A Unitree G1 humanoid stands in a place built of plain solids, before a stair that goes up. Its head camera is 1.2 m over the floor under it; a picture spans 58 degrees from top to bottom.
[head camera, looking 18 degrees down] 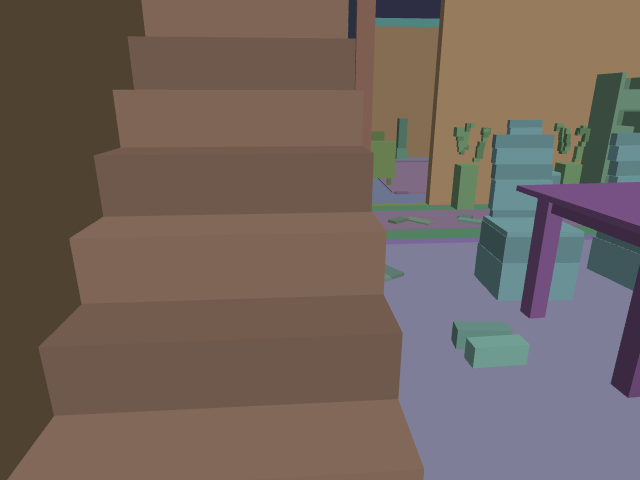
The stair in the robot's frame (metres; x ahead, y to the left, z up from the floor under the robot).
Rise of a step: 0.21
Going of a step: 0.24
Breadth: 0.92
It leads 4 degrees to the left of straight ahead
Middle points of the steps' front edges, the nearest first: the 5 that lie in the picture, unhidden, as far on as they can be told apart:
0.97 0.24 0.62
1.21 0.26 0.82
1.45 0.28 1.03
1.69 0.29 1.23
1.93 0.31 1.44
